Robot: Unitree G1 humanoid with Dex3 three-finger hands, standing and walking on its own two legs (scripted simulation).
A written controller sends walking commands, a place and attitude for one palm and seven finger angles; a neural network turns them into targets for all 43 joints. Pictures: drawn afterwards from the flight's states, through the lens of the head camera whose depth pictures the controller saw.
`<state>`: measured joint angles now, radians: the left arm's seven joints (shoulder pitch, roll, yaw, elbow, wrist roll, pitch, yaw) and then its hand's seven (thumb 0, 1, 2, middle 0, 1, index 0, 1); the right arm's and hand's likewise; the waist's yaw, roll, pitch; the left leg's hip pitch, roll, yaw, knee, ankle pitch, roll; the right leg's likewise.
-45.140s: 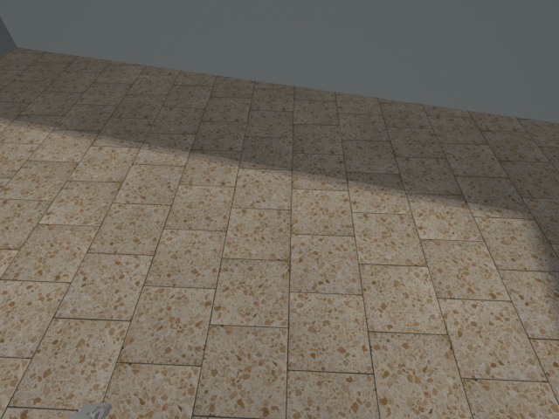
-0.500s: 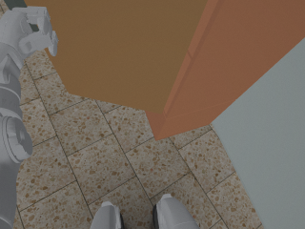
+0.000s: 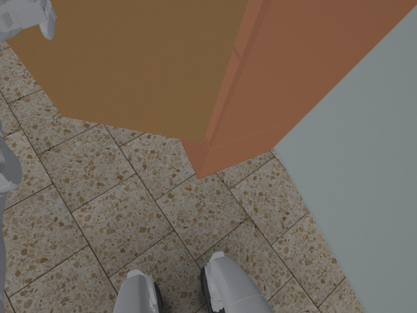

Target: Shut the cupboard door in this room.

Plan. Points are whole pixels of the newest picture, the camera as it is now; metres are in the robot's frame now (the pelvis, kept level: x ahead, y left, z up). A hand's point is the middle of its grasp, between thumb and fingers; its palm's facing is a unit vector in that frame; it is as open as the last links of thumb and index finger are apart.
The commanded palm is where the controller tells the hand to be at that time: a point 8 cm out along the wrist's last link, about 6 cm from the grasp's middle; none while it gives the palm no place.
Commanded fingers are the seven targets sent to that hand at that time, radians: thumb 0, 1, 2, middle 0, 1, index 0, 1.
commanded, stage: push the door shut along its arc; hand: left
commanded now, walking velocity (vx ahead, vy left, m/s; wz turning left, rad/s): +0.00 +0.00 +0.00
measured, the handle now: out of the picture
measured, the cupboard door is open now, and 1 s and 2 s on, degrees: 58 54 54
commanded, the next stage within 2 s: pull the fist back off the door in 0.10 s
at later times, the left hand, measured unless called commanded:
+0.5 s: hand (60, 6) +0.60 +0.12 +0.12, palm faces +0.07 -1.00 -0.01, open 3.1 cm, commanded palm +0.57 +0.16 +0.13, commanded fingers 0.00 0.90 0.90 -1.30 -1.50 -1.30 -1.50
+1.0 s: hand (65, 47) +0.52 +0.12 +0.12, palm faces +0.06 -1.00 -0.02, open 3.1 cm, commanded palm +0.49 +0.17 +0.13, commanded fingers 0.00 0.90 0.90 -1.30 -1.50 -1.30 -1.50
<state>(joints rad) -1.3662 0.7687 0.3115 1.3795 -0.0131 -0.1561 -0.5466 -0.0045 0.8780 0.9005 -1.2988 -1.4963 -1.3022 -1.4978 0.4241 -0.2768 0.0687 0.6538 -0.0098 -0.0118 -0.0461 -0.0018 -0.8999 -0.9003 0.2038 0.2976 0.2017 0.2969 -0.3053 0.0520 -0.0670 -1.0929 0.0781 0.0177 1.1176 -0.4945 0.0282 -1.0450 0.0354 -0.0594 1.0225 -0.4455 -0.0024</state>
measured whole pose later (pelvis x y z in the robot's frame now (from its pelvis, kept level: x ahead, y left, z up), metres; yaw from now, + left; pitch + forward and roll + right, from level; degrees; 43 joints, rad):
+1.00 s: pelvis +0.02 -0.01 +0.03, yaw +2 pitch +19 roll -2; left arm -0.91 0.31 0.29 1.12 -0.04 -0.39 0.00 0.02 0.90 0.90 -1.30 -1.50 -1.30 -1.50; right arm 0.42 -0.28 -0.02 0.65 -0.04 0.04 0.05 0.00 -0.90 -0.90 0.20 0.30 0.20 0.30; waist -0.17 0.04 -0.11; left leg -0.81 0.05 0.03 0.92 -0.44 0.01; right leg -0.79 0.01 -0.04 0.87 -0.42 -0.01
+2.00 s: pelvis +0.02 -0.01 +0.09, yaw +3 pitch -2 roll +0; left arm 0.03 0.29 0.14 0.06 -0.08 -0.07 0.06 0.01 0.90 0.90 -0.98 -1.15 -0.99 -1.15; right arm 0.15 -0.24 0.04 0.58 0.04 -0.01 -0.08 0.01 -0.90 -0.90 0.20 0.30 0.20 0.30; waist 0.03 0.05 -0.01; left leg -0.16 0.01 0.04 0.45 -0.25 0.01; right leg -0.15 -0.01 -0.04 0.45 -0.26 -0.01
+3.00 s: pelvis +0.02 -0.01 +0.09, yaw +3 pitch -2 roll -1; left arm 0.47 0.35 0.37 -0.35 -0.06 -0.12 0.10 0.01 0.89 0.90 -0.21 -0.30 -0.22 -0.30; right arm 0.20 -0.23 0.01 0.62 0.01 -0.06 -0.07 0.01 -0.90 -0.90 0.20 0.30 0.20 0.30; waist 0.04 0.08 -0.02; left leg -0.15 0.02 0.04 0.45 -0.26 0.01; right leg -0.12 0.01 -0.04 0.39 -0.23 0.00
